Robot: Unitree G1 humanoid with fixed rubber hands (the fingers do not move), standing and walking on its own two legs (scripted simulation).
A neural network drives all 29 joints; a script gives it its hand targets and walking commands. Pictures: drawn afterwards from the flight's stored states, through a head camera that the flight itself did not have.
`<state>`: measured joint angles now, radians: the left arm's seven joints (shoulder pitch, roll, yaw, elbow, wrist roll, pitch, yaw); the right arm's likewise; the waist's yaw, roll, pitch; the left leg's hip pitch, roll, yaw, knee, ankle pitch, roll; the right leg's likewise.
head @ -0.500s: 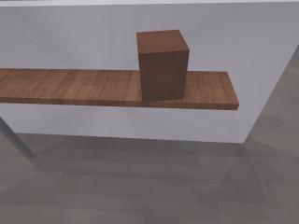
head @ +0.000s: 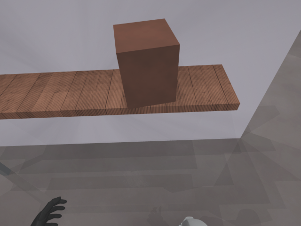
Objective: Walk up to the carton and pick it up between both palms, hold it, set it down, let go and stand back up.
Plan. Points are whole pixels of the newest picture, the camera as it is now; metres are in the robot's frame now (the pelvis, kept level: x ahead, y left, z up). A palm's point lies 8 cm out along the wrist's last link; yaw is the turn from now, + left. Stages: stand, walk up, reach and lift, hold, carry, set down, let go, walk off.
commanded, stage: walk up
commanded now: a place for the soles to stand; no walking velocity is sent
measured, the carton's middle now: (145, 64) +0.69 +0.02 +0.06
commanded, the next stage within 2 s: none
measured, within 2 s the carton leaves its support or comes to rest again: neither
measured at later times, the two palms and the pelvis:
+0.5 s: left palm (45, 185) +0.27 +0.31 -0.03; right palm (296, 214) +0.16 -0.34 -0.06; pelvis +0.13 +0.00 +0.00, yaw -1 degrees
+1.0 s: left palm (49, 162) +0.35 +0.34 -0.05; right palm (239, 133) +0.41 -0.28 -0.04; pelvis +0.24 +0.02 +0.01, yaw +0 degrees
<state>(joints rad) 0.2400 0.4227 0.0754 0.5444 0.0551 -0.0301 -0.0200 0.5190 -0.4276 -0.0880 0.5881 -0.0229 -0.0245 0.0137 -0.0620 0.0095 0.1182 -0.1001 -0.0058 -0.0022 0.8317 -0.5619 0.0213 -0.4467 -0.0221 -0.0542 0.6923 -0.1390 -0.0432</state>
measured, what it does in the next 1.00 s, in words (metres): walks ahead: left foot, then right foot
